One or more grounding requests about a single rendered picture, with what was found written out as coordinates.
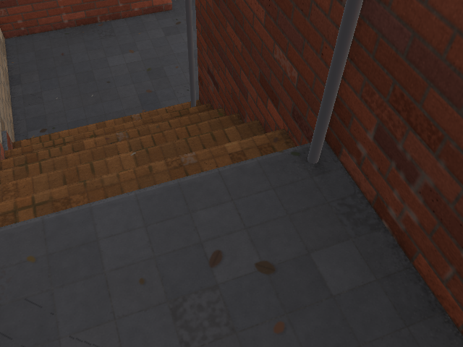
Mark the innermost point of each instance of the stairs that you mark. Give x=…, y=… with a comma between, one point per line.
x=61, y=170

